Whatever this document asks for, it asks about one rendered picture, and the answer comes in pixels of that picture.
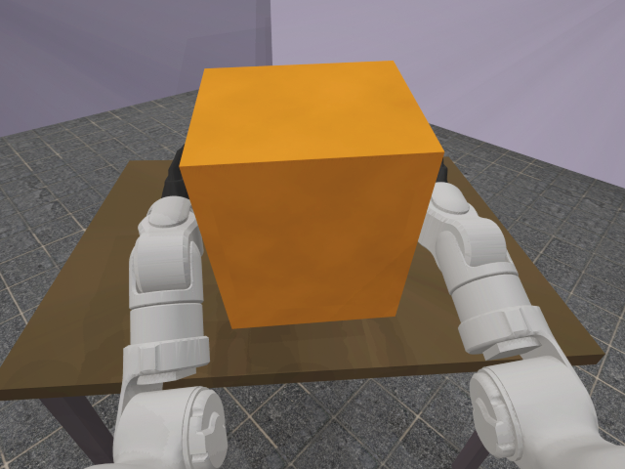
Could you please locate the robot left forearm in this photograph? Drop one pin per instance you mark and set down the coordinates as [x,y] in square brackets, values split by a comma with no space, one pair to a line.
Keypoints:
[165,296]

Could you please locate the left robot hand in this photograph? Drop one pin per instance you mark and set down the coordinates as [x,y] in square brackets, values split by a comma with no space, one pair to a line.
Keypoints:
[174,183]

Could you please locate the table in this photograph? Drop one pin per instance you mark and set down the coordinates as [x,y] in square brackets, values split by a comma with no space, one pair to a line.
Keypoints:
[72,346]

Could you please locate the robot left upper arm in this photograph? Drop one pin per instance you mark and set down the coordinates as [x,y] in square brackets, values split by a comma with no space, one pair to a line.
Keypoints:
[180,428]

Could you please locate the robot right upper arm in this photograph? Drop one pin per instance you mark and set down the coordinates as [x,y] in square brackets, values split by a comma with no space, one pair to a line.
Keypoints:
[535,413]

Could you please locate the right robot hand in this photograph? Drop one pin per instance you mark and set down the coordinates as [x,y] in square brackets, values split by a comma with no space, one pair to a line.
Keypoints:
[442,173]

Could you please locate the carton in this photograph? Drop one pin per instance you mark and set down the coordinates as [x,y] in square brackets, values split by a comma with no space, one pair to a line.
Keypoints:
[310,184]

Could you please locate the robot right forearm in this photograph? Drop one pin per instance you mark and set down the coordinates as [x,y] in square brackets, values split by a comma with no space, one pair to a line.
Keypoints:
[497,319]

